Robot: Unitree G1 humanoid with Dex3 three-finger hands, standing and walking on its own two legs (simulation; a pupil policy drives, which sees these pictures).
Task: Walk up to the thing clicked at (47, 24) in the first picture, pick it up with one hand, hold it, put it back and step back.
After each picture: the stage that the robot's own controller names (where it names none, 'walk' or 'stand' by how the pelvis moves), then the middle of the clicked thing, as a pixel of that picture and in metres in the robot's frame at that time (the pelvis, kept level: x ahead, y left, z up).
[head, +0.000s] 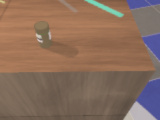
stand; (43, 35) +0.62 +0.20 -0.01
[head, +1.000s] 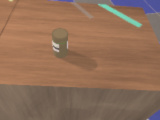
walk; (60, 43) +0.53 +0.11 +0.01
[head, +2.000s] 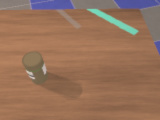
stand; (36, 68) +0.38 +0.19 +0.02
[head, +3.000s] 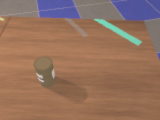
stand; (45, 72) +0.40 +0.16 -0.01
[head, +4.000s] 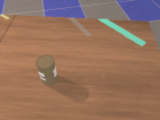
stand; (47, 71) +0.40 +0.16 -0.01
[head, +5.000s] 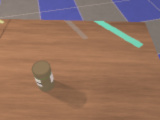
stand; (44, 76) +0.38 +0.17 -0.01
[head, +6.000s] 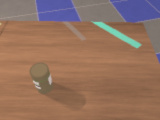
stand; (42, 78) +0.37 +0.17 -0.01
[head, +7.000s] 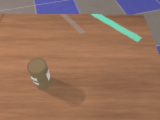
rise first; (40, 74) +0.38 +0.18 -0.01
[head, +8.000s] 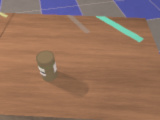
go down; (47, 66) +0.41 +0.17 +0.00
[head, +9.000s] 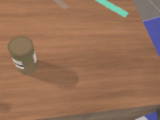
go down; (24, 56) +0.40 +0.16 +0.04
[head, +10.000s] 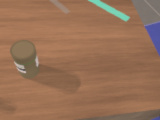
approach; (26, 60) +0.39 +0.16 +0.05
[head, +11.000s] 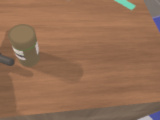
close; (26, 47) +0.41 +0.15 +0.08
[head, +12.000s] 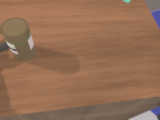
close; (20, 41) +0.43 +0.15 +0.10
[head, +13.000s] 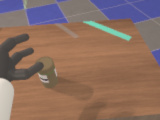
close; (47, 72) +0.41 +0.14 +0.04
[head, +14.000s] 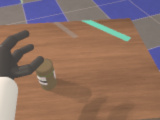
rise first; (46, 74) +0.40 +0.14 +0.02
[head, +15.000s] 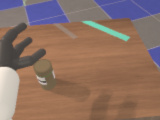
close; (45, 75) +0.40 +0.15 +0.01
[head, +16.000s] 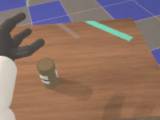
close; (48, 73) +0.41 +0.15 +0.01
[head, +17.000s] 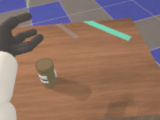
stand; (47, 73) +0.41 +0.16 +0.02
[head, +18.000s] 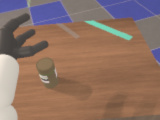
stand; (48, 73) +0.41 +0.16 +0.01
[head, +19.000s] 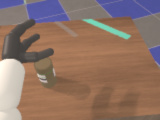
stand; (46, 72) +0.41 +0.15 +0.01
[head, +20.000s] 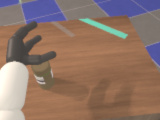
stand; (43, 74) +0.40 +0.15 +0.01
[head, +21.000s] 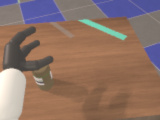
close; (42, 75) +0.40 +0.16 +0.01
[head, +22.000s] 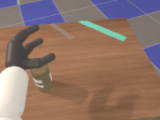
close; (42, 77) +0.39 +0.16 +0.01
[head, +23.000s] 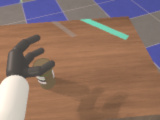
close; (45, 74) +0.40 +0.15 +0.01
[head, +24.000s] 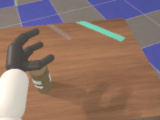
close; (41, 78) +0.39 +0.16 +0.01
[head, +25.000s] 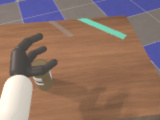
close; (42, 75) +0.40 +0.16 +0.01
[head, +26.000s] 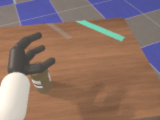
close; (41, 78) +0.39 +0.16 +0.01
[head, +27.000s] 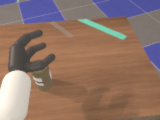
close; (42, 75) +0.40 +0.16 +0.01
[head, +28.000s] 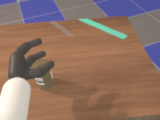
close; (43, 75) +0.40 +0.15 +0.01
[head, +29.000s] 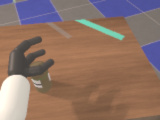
close; (40, 77) +0.39 +0.16 +0.01
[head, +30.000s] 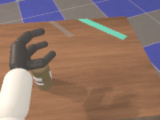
close; (42, 75) +0.40 +0.16 +0.01
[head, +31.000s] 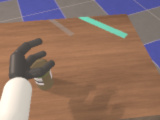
close; (42, 75) +0.39 +0.15 +0.01
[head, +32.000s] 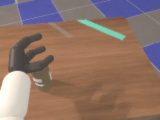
close; (42, 76) +0.40 +0.15 +0.01
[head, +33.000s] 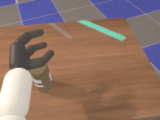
close; (42, 77) +0.39 +0.16 +0.01
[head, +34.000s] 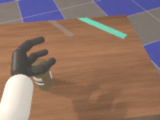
close; (42, 75) +0.39 +0.16 +0.01
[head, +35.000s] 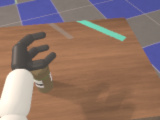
close; (42, 77) +0.39 +0.15 +0.01
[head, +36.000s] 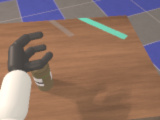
close; (42, 75) +0.39 +0.15 +0.01
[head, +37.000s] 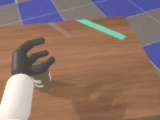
close; (41, 77) +0.39 +0.16 +0.01
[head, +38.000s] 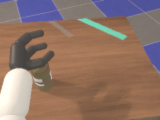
close; (42, 76) +0.39 +0.15 +0.01
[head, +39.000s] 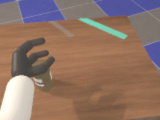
close; (42, 76) +0.39 +0.16 +0.01
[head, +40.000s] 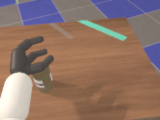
close; (42, 77) +0.39 +0.16 +0.01
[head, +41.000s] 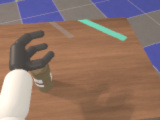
close; (42, 76) +0.39 +0.15 +0.01
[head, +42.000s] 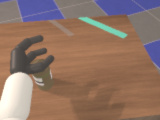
close; (42, 75) +0.39 +0.15 +0.01
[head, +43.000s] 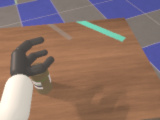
close; (41, 79) +0.38 +0.16 +0.01
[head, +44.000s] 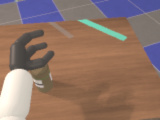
close; (42, 77) +0.39 +0.16 +0.01
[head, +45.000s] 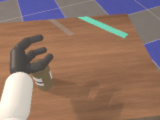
close; (42, 75) +0.39 +0.16 +0.01
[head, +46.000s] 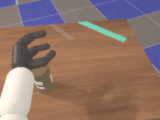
close; (43, 79) +0.38 +0.15 +0.01
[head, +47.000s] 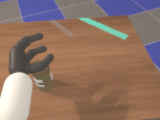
close; (42, 76) +0.38 +0.15 +0.01
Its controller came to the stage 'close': yes
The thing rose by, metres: 0.00
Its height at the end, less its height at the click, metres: +0.00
